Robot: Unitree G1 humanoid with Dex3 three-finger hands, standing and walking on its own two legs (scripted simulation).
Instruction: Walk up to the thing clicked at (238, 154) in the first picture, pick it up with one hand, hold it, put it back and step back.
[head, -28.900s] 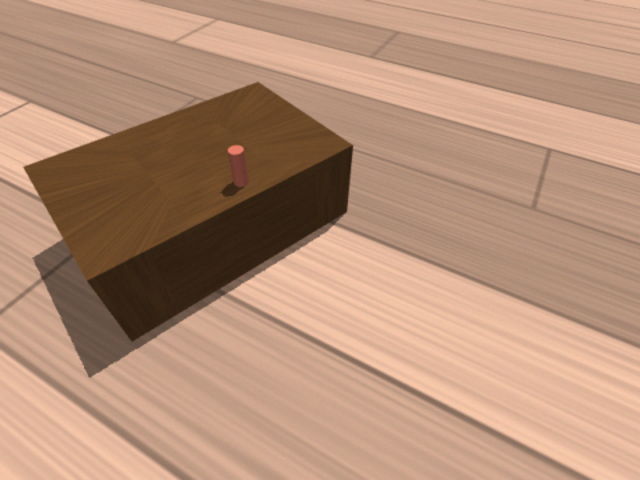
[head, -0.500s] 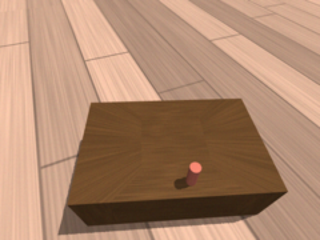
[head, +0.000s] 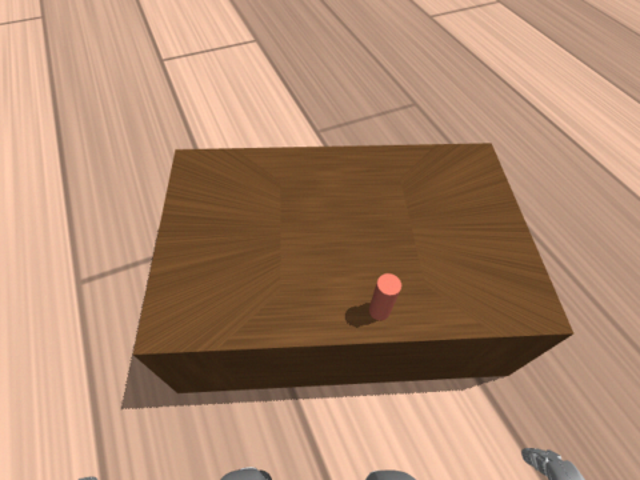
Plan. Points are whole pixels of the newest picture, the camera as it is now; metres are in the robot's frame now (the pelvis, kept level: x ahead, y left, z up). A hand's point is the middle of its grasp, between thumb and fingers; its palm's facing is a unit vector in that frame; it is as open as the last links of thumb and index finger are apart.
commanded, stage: step back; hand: right
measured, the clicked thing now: (384, 298) +0.50 -0.16 -0.34
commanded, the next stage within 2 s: none
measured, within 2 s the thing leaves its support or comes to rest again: neither
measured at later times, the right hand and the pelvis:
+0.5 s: hand out of the picture +0.00 -0.22 -0.13, palm faces -0.10 +0.89 -0.44, open 7.4 cm; pelvis -0.08 +0.05 +0.00, yaw +3 degrees
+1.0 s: hand out of the picture -0.08 -0.21 -0.15, palm faces -0.02 +0.93 -0.37, open 7.4 cm; pelvis -0.18 +0.05 +0.00, yaw -1 degrees
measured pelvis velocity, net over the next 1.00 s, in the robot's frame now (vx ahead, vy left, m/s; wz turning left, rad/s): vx -0.18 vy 0.05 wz -0.02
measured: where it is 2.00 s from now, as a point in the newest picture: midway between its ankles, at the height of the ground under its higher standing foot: outside the picture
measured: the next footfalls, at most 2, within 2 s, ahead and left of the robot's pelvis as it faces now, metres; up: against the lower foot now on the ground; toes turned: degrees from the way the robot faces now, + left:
left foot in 0.34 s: -0.06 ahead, +0.13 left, +0.00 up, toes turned +1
right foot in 0.76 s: -0.09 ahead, -0.06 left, +0.00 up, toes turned +2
